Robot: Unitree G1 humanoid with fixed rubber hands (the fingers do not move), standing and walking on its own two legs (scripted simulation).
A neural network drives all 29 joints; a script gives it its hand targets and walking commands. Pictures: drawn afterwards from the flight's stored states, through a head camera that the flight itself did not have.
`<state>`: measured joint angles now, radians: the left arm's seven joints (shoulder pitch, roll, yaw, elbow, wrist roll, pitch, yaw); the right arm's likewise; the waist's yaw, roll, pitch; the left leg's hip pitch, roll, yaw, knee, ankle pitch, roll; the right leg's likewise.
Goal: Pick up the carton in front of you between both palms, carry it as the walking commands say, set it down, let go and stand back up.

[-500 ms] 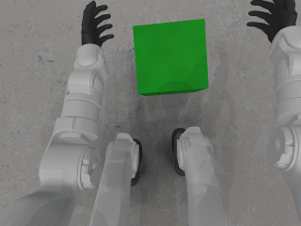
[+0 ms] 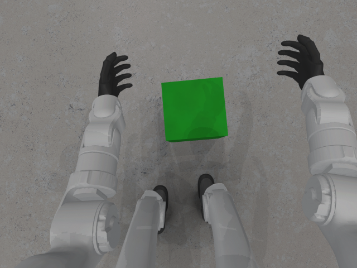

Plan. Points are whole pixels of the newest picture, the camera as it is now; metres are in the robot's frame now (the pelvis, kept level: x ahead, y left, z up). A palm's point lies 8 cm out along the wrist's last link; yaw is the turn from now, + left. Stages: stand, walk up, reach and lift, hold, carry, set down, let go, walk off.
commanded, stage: let go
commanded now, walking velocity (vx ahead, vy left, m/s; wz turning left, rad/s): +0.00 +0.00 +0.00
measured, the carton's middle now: (193, 114) +0.48 -0.05 -0.52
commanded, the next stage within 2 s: stand in 1.16 s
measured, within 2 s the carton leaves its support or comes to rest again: neither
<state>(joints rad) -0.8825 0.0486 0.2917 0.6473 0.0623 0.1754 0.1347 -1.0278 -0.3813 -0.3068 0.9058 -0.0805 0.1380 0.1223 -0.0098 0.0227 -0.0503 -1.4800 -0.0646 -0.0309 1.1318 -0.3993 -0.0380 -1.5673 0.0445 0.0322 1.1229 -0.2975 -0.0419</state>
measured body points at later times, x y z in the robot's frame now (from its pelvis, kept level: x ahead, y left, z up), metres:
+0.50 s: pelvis +0.07 +0.01 +0.10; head +0.21 +0.00 +0.53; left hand +0.34 +0.22 +0.00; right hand +0.33 -0.24 +0.00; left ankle +0.05 +0.13 -0.61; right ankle +0.08 -0.09 -0.61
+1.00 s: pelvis +0.08 +0.04 +0.13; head +0.10 +0.04 +0.58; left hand +0.27 +0.26 +0.05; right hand +0.24 -0.20 +0.05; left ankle +0.05 +0.13 -0.61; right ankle +0.08 -0.09 -0.61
